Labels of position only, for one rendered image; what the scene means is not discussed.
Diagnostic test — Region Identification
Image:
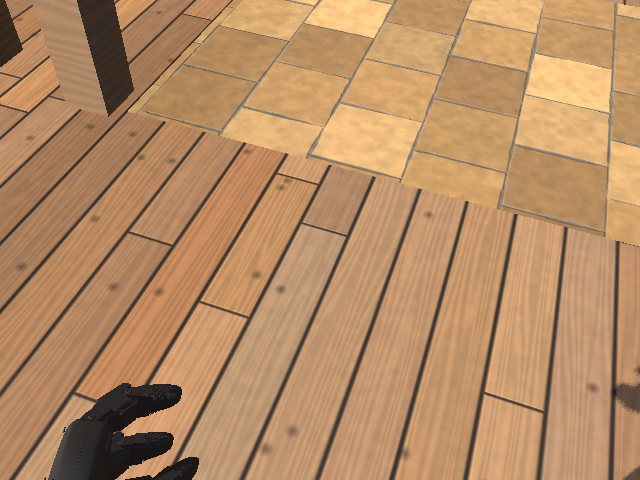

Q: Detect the robot left hand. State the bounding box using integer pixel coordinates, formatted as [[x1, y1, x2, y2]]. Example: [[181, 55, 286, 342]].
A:
[[44, 383, 199, 480]]

